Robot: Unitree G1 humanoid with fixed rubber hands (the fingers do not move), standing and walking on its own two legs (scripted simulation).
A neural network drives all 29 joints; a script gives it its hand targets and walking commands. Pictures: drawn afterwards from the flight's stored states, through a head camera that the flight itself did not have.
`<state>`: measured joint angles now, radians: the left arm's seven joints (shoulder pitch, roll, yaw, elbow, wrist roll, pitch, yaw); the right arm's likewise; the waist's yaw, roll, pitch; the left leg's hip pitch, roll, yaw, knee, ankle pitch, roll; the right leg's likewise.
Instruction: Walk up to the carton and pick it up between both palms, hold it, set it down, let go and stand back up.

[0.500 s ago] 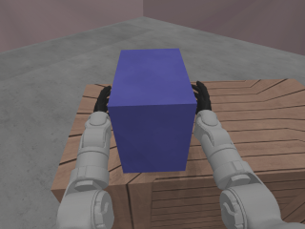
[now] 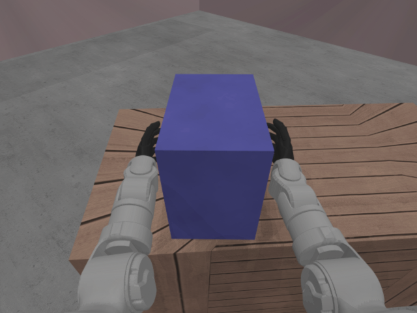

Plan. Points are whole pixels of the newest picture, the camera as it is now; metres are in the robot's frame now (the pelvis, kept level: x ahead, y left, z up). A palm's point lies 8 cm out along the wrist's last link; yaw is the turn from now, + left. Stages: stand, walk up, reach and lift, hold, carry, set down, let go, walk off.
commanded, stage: set down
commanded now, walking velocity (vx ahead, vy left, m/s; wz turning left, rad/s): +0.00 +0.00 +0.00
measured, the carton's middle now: (213, 153) +0.44 +0.00 +0.09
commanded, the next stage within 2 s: none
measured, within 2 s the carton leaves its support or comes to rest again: rests again in 1.58 s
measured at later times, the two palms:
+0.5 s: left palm (150, 166) +0.40 +0.13 +0.10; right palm (280, 167) +0.37 -0.14 +0.11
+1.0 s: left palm (152, 170) +0.42 +0.13 +0.07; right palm (276, 172) +0.38 -0.14 +0.09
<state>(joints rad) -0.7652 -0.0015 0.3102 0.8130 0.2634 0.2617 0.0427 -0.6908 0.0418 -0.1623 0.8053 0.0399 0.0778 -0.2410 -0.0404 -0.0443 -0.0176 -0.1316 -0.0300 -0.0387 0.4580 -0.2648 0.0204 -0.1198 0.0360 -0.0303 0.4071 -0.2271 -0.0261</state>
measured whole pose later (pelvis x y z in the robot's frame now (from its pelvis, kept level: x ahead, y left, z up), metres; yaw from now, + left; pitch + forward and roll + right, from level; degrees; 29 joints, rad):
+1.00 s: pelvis +0.02 +0.00 +0.00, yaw +0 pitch +1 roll -1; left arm -0.74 0.01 0.35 0.96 0.30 0.04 0.01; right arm -0.62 0.14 -0.30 0.81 -0.13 -0.08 -0.22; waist -0.05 -0.04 -0.01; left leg -0.19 -0.03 -0.04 0.46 -0.28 0.02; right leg -0.18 0.04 -0.03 0.40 -0.24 -0.02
